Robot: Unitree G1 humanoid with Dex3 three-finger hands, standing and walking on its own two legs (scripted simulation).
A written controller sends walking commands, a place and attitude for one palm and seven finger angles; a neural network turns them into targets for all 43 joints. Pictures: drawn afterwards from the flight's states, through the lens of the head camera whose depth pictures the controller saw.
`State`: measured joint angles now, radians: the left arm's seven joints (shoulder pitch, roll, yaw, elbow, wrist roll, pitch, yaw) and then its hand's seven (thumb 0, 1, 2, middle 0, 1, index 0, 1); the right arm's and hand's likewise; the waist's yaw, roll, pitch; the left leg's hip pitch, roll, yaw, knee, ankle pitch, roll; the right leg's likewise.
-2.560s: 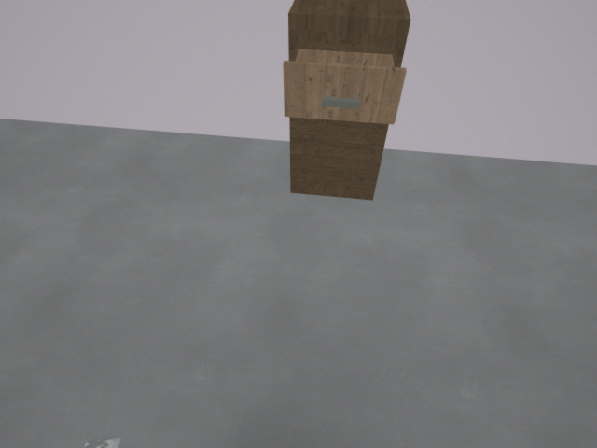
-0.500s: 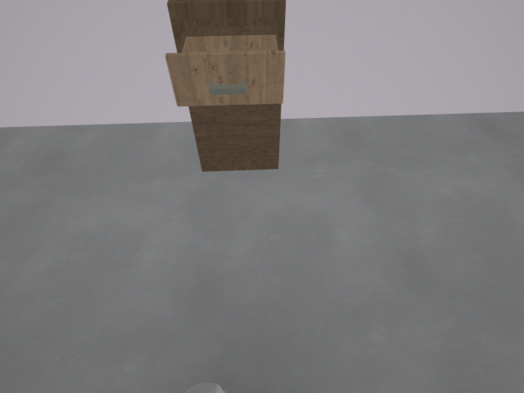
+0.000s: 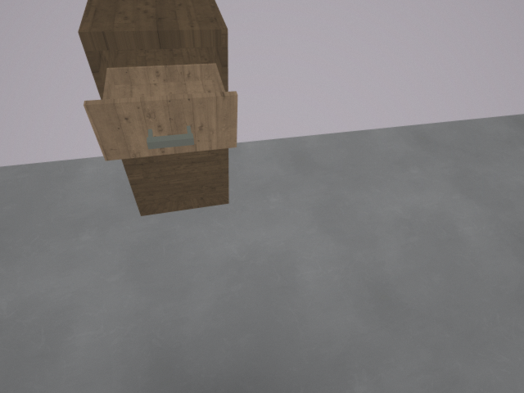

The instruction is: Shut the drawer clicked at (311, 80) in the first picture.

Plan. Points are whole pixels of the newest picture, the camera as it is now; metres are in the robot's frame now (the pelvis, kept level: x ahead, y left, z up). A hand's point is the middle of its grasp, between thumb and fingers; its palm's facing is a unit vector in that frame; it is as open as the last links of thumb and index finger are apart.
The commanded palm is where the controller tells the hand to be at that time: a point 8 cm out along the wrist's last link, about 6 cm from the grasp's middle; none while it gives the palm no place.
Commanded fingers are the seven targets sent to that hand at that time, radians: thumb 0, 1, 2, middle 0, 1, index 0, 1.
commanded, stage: walk to a spot facing it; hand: left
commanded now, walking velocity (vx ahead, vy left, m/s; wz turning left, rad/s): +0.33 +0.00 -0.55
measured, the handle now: (170, 136) +0.72 +0.31 -0.07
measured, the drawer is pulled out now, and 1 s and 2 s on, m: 0.29 0.29 0.29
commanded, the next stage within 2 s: turn to face it in 0.30 s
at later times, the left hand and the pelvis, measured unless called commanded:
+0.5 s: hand (230, 281) +0.37 +0.09 -0.17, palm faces -0.26 -0.95 -0.18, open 7.4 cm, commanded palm none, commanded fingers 0.00 0.90 0.90 -0.20 -0.30 -0.20 -0.30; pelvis +0.20 -0.04 -0.02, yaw -13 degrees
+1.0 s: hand (175, 305) +0.31 +0.20 -0.18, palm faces +0.09 -0.98 -0.19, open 7.3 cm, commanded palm none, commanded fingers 0.00 0.90 0.90 -0.20 -0.30 -0.20 -0.30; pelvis +0.26 +0.00 +0.00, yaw +1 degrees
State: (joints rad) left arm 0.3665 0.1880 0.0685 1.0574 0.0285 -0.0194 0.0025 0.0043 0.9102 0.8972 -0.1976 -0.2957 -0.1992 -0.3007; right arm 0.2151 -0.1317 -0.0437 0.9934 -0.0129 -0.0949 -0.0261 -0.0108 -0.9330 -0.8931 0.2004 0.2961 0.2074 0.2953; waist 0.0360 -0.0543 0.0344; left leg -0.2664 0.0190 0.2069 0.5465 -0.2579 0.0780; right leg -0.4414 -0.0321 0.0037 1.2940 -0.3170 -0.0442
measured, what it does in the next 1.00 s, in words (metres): walks ahead: right foot, then left foot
